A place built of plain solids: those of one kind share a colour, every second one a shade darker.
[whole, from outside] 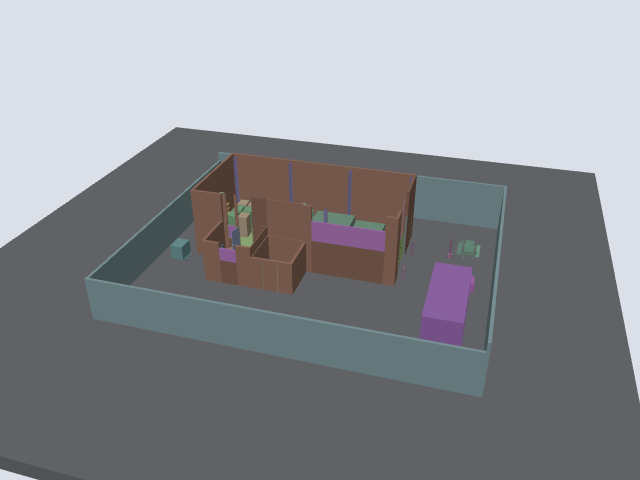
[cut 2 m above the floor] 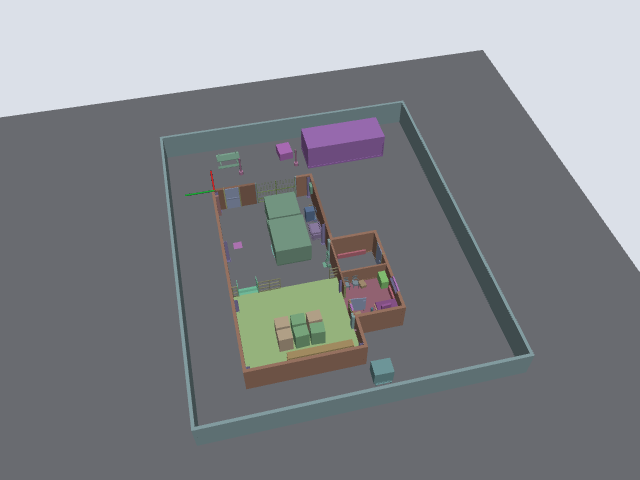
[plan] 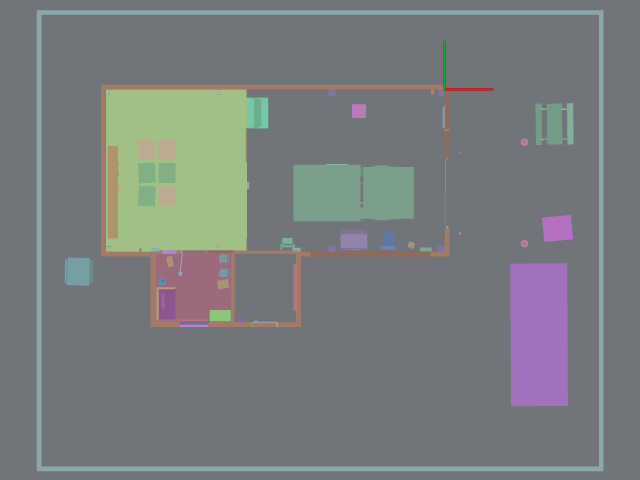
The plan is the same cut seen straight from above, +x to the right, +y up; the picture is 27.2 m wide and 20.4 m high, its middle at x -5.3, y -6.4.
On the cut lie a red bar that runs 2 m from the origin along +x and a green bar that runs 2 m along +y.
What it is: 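A small parcels depot; vehicles drive in at ground level; across the end of the lane the floor is raised to van-floor height for loading, with steps set against it and the checker's office on the raised level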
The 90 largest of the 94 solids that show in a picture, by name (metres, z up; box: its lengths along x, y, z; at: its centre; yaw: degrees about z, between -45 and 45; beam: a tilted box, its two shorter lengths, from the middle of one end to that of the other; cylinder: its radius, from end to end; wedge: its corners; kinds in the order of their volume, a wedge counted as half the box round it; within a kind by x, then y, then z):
{
 "beyond_container_1": {"box": [0.08, 6.06, 0.23], "at": [2.84, -10.42, 0.06], "yaw": 0.3},
 "beyond_container_2": {"box": [2.32, 5.99, 2.59], "at": [4.02, -10.43, 1.24], "yaw": 0.3},
 "beyond_container_3": {"box": [2.4, 6.06, 2.65], "at": [4.02, -10.43, 1.27], "yaw": 0.3},
 "beyond_container_4": {"box": [0.08, 6.06, 0.23], "at": [5.2, -10.4, 0.06], "yaw": 0.3},
 "yard_bound_1": {"box": [0.2, 19.6, 3.07], "at": [-17.24, -6.43, 1.49]},
 "yard_bound_2": {"box": [24.09, 0.2, 3.07], "at": [-5.29, -16.13, 1.49]},
 "yard_bound_3": {"box": [24.09, 0.2, 3.77], "at": [-5.29, 3.27, 1.83]},
 "yard_bound_4": {"box": [0.2, 19.6, 3.77], "at": [6.65, -6.43, 1.83]},
 "wall_1": {"box": [0.2, 7.3, 5.25], "at": [-14.5, -3.45, 2.58]},
 "wall_2": {"box": [2.3, 0.2, 5.25], "at": [-13.45, -7.0, 2.58]},
 "wall_3": {"box": [0.2, 3.2, 3.17], "at": [-12.4, -8.5, 1.53]},
 "wall_4": {"box": [0.37, 0.06, 5.25], "at": [-12.18, -6.87, 2.58]},
 "wall_5": {"box": [0.31, 0.06, 2.42], "at": [-12.15, -6.93, 1.91]},
 "wall_6": {"box": [1.26, 0.2, 3.17], "at": [-11.88, -10.0, 1.53]},
 "wall_7": {"box": [0.21, 0.06, 5.25], "at": [-11.3, -6.87, 2.58]},
 "wall_8": {"box": [1.21, 0.2, 1.87], "at": [-10.65, -10.0, 0.89]},
 "wall_9": {"box": [1.11, 0.06, 2.42], "at": [-9.55, -6.93, 1.91]},
 "wall_10": {"box": [1.11, 0.06, 5.25], "at": [-9.55, -6.87, 2.58]},
 "wall_11": {"box": [1.06, 0.2, 3.17], "at": [-9.53, -10.0, 1.53]},
 "wall_12": {"box": [0.06, 3.0, 3.17], "at": [-9.03, -8.4, 1.53]},
 "wall_13": {"box": [0.06, 3.0, 2.45], "at": [-8.97, -8.4, 1.18]},
 "wall_14": {"box": [2.7, 0.06, 2.45], "at": [-7.65, -6.93, 1.18]},
 "wall_15": {"box": [2.76, 0.06, 5.25], "at": [-7.62, -6.87, 2.58]},
 "wall_16": {"box": [2.9, 0.2, 2.45], "at": [-7.55, -10.0, 1.18]},
 "wall_17": {"box": [14.8, 0.2, 5.25], "at": [-7.2, 0.1, 2.58]},
 "wall_18": {"box": [0.2, 3.2, 2.45], "at": [-6.2, -8.5, 1.18]},
 "wall_19": {"box": [0.61, 0.2, 5.25], "at": [-6.0, -7.0, 2.58]},
 "wall_20": {"box": [5.11, 0.2, 2.65], "at": [-3.15, -7.0, 1.27]},
 "wall_21": {"box": [0.81, 0.2, 5.25], "at": [-0.2, -7.0, 2.58]},
 "wall_22": {"box": [0.2, 1.21, 5.25], "at": [0.1, -6.5, 2.58]},
 "wall_23": {"box": [0.2, 3.11, 5.25], "at": [0.1, -1.35, 2.58]},
 "raised_floor_bank_1": {"box": [6.0, 6.9, 0.77], "at": [-11.4, -3.45, 0.34]},
 "box_lorry_1": {"box": [2.85, 2.4, 2.32], "at": [-5.0, -4.4, 1.74]},
 "box_lorry_2": {"box": [2.13, 2.2, 2.0], "at": [-2.4, -4.4, 1.62]},
 "box_lorry_3": {"box": [0.2, 2.24, 0.28], "at": [-1.39, -4.4, 0.5]},
 "raised_floor_office_1": {"box": [3.43, 3.13, 0.77], "at": [-10.65, -8.4, 0.34]},
 "roll_cage_1": {"box": [0.72, 0.85, 1.7], "at": [-12.66, -2.56, 1.52], "yaw": 1.1},
 "roll_cage_2": {"box": [0.72, 0.85, 1.7], "at": [-11.8, -4.54, 1.52], "yaw": 2.6},
 "roll_cage_3": {"box": [0.72, 0.85, 1.7], "at": [-11.8, -2.56, 1.52], "yaw": -0.5},
 "roll_cage_empty_1": {"box": [0.72, 0.85, 1.7], "at": [-12.66, -4.54, 1.52], "yaw": -3.4},
 "roll_cage_empty_2": {"box": [0.72, 0.85, 1.7], "at": [-12.66, -3.55, 1.52], "yaw": 2.9},
 "roll_cage_empty_3": {"box": [0.72, 0.85, 1.7], "at": [-11.8, -3.55, 1.52], "yaw": -0.9},
 "beyond_tote_tank_1": {"box": [0.95, 1.18, 1.02], "at": [-15.57, -7.74, 0.63], "yaw": -1.4},
 "window_pane_1": {"box": [0.6, 0.12, 1.01], "at": [-11.7, -6.9, 2.21]},
 "window_pane_2": {"box": [1.2, 0.1, 0.96], "at": [-10.65, -10.05, 2.29]},
 "window_pane_3": {"box": [5.1, 0.1, 1.51], "at": [-3.15, -7.05, 3.34]},
 "beyond_pallets_1": {"box": [1.24, 1.04, 0.67], "at": [4.8, -5.91, 0.33], "yaw": 5.2},
 "pier_1": {"box": [0.34, 0.17, 5.25], "at": [-12.3, -6.82, 2.58]},
 "pier_2": {"box": [0.34, 0.17, 5.25], "at": [-6.3, -6.82, 2.58]},
 "door_landing_1": {"box": [0.32, 1.32, 0.59], "at": [-8.26, -1.0, 0.24]},
 "door_landing_2": {"box": [0.32, 1.32, 0.41], "at": [-7.96, -1.0, 0.15]},
 "door_landing_3": {"box": [0.32, 1.32, 0.23], "at": [-7.66, -1.0, 0.07]},
 "shelving_run_1": {"box": [0.44, 3.89, 0.22], "at": [-14.1, -4.38, 1.98]},
 "wheelie_bin_1": {"box": [0.51, 0.62, 1.12], "at": [-2.38, -6.36, 0.51]},
 "filing_lateral_low_1": {"box": [0.9, 0.48, 0.73], "at": [-9.54, -9.61, 1.03]},
 "waste_skip_1": {"box": [1.01, 0.1, 0.15], "at": [-3.92, -6.03, 0.73]},
 "waste_skip_2": {"box": [1.11, 0.63, 0.4], "at": [-3.85, -6.47, 0.33]},
 "door_leaf_1": {"box": [0.044, 0.99, 2.14], "at": [-11.21, -7.45, 1.74], "yaw": -7.0},
 "door_leaf_2": {"box": [1.0, 0.044, 2.15], "at": [-7.65, -9.9, 1.02]},
 "door_leaf_3": {"box": [0.08, 0.88, 0.1], "at": [-0.06, -1.2, 1.02]},
 "door_leaf_4": {"box": [0.044, 1.0, 2.15], "at": [0.0, -1.2, 1.02]},
 "radiator_1": {"box": [1.2, 0.12, 0.5], "at": [-10.72, -9.84, 0.92]},
 "radiator_2": {"box": [0.12, 2.0, 0.44], "at": [-6.36, -8.4, 0.17]},
 "desk_load_drowned_1": {"box": [0.14, 0.62, 0.46], "at": [-11.97, -9.02, 1.68], "yaw": 3.6},
 "desk_load_drowned_2": {"box": [0.72, 1.3, 0.12], "at": [-11.8, -9.14, 1.51]},
 "steel_column_1": {"box": [0.22, 0.014, 5.05], "at": [-14.26, -0.22, 2.48]},
 "steel_column_2": {"box": [0.22, 0.014, 5.05], "at": [-14.26, -0.02, 2.48]},
 "steel_column_3": {"box": [0.22, 0.014, 5.05], "at": [-9.6, -0.22, 2.48]},
 "steel_column_4": {"box": [0.22, 0.014, 5.05], "at": [-4.8, -6.88, 2.48]},
 "steel_column_5": {"box": [0.34, 0.34, 0.07], "at": [-4.8, -6.78, -0.02]},
 "steel_column_6": {"box": [0.012, 0.19, 5.05], "at": [-4.8, -6.78, 2.48]},
 "steel_column_7": {"box": [0.22, 0.014, 5.05], "at": [-4.8, -0.22, 2.48]},
 "steel_column_8": {"box": [0.34, 0.34, 0.07], "at": [-4.8, -0.12, -0.02]},
 "steel_column_9": {"box": [0.012, 0.19, 5.05], "at": [-4.8, -0.12, 2.48]},
 "steel_column_10": {"box": [0.34, 0.34, 0.07], "at": [-0.14, -6.78, -0.02]},
 "steel_column_11": {"box": [0.34, 0.34, 0.07], "at": [-0.14, -0.12, -0.02]},
 "beyond_bench_table_1": {"box": [0.27, 1.76, 0.042], "at": [4.0, -1.48, 0.43], "yaw": 0.6},
 "beyond_bench_table_2": {"box": [0.64, 1.74, 0.06], "at": [4.67, -1.47, 0.72], "yaw": 0.6},
 "beyond_bench_table_3": {"box": [0.27, 1.76, 0.042], "at": [5.34, -1.47, 0.43], "yaw": 0.6},
 "box_cardboard_1": {"box": [0.26, 0.44, 0.41], "at": [-11.68, -7.31, 0.88], "yaw": 11.1},
 "box_cardboard_2": {"box": [0.48, 0.37, 0.28], "at": [-9.41, -8.28, 0.81], "yaw": 9.7},
 "downpipe_1": {"box": [0.14, 0.21, 3.05], "at": [-0.51, -0.11, 1.49]},
 "desk_tleg_1": {"box": [0.8, 1.4, 0.07], "at": [-11.85, -9.11, 1.41]},
 "distribution_board_1": {"box": [0.5, 0.18, 0.7], "at": [-0.8, -6.81, 1.5]},
 "pot_plant_1": {"cylinder": 0.18, "from": [-12.0, -8.15, 0.72], "to": [-12.0, -8.15, 1.1]},
 "roller_shutter_1": {"box": [0.1, 0.11, 3.35], "at": [0.11, -2.92, 1.62]},
 "side_chair_1": {"box": [0.34, 0.28, 0.15], "at": [-9.42, -7.83, 1.09], "yaw": -2.8},
 "side_chair_2": {"box": [0.34, 0.28, 0.15], "at": [-9.42, -7.22, 1.09], "yaw": -3.0},
 "access_cover_1": {"box": [0.6, 0.6, 0.06], "at": [-3.64, -0.92, -0.02]},
 "window_1": {"box": [1.26, 0.23, 0.024], "at": [-10.65, -9.96, 1.81]}
}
